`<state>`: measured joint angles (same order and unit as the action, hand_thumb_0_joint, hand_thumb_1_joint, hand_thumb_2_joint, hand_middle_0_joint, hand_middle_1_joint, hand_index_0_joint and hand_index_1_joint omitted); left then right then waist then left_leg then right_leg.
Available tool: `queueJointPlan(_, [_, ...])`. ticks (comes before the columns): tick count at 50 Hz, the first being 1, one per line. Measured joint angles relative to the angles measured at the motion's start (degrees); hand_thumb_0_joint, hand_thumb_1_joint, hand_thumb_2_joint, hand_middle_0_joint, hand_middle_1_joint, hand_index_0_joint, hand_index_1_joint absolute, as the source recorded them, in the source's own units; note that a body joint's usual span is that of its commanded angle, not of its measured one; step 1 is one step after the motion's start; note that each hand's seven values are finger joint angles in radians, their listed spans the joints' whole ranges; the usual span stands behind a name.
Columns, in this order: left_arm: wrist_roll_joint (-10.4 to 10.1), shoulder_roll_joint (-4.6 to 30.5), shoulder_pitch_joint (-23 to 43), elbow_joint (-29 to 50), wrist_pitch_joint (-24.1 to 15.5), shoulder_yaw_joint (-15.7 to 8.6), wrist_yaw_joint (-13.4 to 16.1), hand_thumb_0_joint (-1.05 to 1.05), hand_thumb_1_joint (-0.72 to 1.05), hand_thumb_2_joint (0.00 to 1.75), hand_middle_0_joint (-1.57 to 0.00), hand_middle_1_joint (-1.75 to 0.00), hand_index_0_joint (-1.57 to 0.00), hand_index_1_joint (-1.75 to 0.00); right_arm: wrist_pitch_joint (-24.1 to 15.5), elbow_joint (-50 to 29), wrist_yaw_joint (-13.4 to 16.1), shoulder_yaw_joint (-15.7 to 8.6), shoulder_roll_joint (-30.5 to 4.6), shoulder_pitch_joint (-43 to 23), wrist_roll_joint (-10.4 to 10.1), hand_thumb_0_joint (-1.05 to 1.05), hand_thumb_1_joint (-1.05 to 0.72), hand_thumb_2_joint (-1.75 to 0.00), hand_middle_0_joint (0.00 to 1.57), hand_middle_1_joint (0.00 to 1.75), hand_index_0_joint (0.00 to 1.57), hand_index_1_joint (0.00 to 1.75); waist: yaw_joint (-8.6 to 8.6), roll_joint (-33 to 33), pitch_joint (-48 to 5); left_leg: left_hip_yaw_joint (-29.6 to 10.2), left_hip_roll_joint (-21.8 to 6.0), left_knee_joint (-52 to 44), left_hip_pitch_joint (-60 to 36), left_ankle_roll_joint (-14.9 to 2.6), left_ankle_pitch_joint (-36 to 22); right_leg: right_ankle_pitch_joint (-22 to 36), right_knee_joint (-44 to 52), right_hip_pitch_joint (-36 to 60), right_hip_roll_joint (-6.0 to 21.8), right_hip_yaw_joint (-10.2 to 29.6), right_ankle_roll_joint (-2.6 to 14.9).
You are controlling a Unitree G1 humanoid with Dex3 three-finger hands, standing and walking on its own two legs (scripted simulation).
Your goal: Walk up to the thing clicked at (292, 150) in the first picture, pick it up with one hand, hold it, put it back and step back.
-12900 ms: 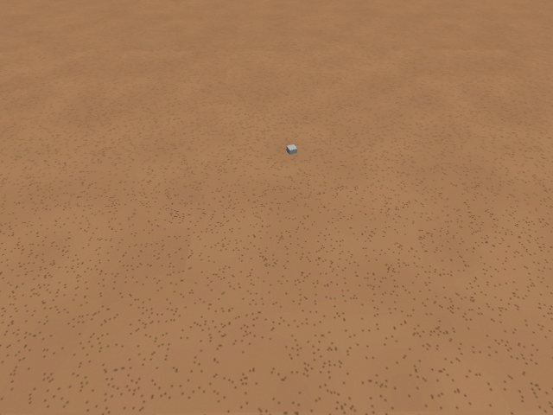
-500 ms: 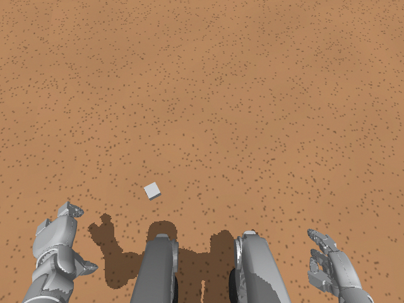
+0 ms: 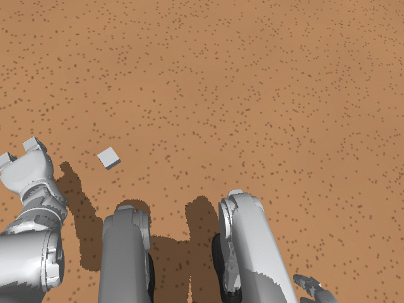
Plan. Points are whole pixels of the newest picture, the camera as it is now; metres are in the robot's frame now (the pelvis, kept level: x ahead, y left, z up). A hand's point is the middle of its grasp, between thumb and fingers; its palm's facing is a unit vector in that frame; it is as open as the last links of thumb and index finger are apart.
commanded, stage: rise first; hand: left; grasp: from above
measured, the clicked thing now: (109, 158) +0.52 +0.22 -0.39
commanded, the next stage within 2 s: approach in 1.22 s
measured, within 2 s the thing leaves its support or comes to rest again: neither
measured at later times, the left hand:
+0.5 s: hand (69, 168) +0.45 +0.28 -0.23, palm faces -0.34 -0.28 -0.90, open 13.6 cm
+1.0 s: hand (78, 163) +0.47 +0.27 -0.26, palm faces -0.32 -0.29 -0.90, open 13.6 cm
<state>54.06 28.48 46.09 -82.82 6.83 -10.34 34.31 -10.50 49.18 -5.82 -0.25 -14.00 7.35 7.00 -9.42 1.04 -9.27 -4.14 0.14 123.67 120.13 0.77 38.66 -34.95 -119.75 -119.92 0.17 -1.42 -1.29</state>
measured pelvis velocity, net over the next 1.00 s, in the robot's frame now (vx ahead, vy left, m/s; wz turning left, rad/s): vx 0.01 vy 0.00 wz -0.05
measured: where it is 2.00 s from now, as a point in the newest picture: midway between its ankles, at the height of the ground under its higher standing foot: (187, 292)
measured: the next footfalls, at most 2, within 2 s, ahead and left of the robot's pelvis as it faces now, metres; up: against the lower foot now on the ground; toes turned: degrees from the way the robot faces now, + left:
none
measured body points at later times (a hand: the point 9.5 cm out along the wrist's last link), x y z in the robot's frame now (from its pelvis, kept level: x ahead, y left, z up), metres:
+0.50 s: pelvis +0.01 +0.00 -0.06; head +0.24 +0.03 +0.32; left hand +0.46 +0.29 -0.18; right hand +0.03 -0.26 -0.18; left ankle +0.08 +0.12 -0.37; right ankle +0.11 -0.13 -0.37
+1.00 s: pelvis +0.01 +0.00 -0.08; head +0.27 +0.04 +0.29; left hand +0.48 +0.28 -0.21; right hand +0.00 -0.26 -0.18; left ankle +0.08 +0.12 -0.37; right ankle +0.11 -0.13 -0.37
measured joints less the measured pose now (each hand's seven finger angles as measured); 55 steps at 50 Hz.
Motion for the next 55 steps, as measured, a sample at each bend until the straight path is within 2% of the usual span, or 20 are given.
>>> queueJointPlan(5, [-3.15, 1.43, 4.69, -5.43, 2.13, -2.15, 0.08, 0.00, -0.46, 0.94, -0.11, -1.11, -0.14, -1.07, -1.60, 1.37, -1.89, 0.55, -0.25, 1.01, 0.87, 0.01, -0.89, -0.90, 0.20, 0.30, 0.20, 0.30, -2.25, 0.28, 0.57, -0.16, 0.21, 2.53, 2.54, -0.42, 0.34, -0.32, -2.04, -2.07, 0.09, -0.07, -0.44])
queueJointPlan(7, [-3.66, 2.13, 6.16, -6.54, 2.69, -2.74, -0.64, 0.00, -0.46, 0.94, -0.11, -1.10, -0.14, -1.07, -2.04, 1.79, -2.60, 0.82, -0.41, 1.36, 1.05, 0.01, -0.90, -0.90, 0.20, 0.30, 0.20, 0.30, -2.95, 0.35, 0.89, -0.24, 0.27, 3.56, 3.47, -0.56, 0.55, -0.51, -2.89, -2.86, 0.10, -0.12, -0.58])
queueJointPlan(10, [-3.15, 3.17, 7.65, -7.35, 2.97, -3.08, -1.73, 0.00, -0.46, 0.94, -0.11, -1.10, -0.14, -1.07, -2.48, 2.06, -3.59, 1.12, -0.72, 2.00, 1.15, 0.01, -0.90, -0.90, 0.20, 0.30, 0.20, 0.30, -3.75, 0.61, 1.25, -0.32, 0.40, 5.10, 4.90, -0.68, 0.93, -0.91, -4.27, -4.10, 0.16, -0.15, -0.64])
queueJointPlan(15, [-0.94, 4.32, 8.85, -7.79, 2.61, -2.59, -2.49, 0.00, -0.47, 0.94, -0.11, -1.10, -0.14, -1.07, -2.91, 1.78, -5.29, 1.38, -1.26, 2.88, 1.24, 0.01, -0.90, -0.90, 0.20, 0.30, 0.20, 0.30, -4.34, 1.00, 2.30, -0.19, 0.53, 7.44, 6.73, -0.73, 1.56, -1.56, -6.67, -5.98, 0.20, 0.07, -0.73])
queueJointPlan(23, [-0.15, 5.06, 10.95, -9.31, 1.29, -3.81, -2.36, 0.00, -0.47, 0.94, -0.11, -1.11, -0.14, -1.07, -3.85, 1.11, -7.61, 1.88, -1.94, 2.74, 1.92, 0.01, -0.90, -0.90, 0.20, 0.30, 0.20, 0.30, -4.29, 0.91, 4.64, -0.34, 0.54, 10.31, 9.03, -0.42, 1.74, -1.55, -9.75, -8.70, 0.03, 0.11, -0.79])
queueJointPlan(31, [1.33, 7.11, 13.26, -11.87, 0.07, -5.18, -1.19, 0.00, -0.47, 0.93, -0.12, -1.10, -0.15, -1.07, -4.75, 0.73, -8.79, 2.48, -2.61, 1.71, 2.75, 0.01, -0.91, -0.90, 0.20, 0.30, 0.20, 0.30, -5.06, 0.46, 6.28, -1.11, 0.56, 12.64, 10.67, 0.09, 1.83, -1.29, -11.85, -10.46, -0.14, -0.48, -0.45])
queueJointPlan(55, [1.95, 10.76, 15.65, -14.12, 0.54, -6.61, 0.50, 0.00, -0.47, 0.92, -0.14, -1.05, -0.16, -1.02, -5.49, 0.54, -12.23, 4.27, -4.02, 3.48, 3.76, 0.01, -0.91, -0.90, 0.20, 0.30, 0.20, 0.30, -7.41, -0.31, 9.10, -3.00, 0.46, 16.14, 12.98, 0.09, 2.74, -1.40, -13.76, -12.03, -0.55, -2.11, -0.70])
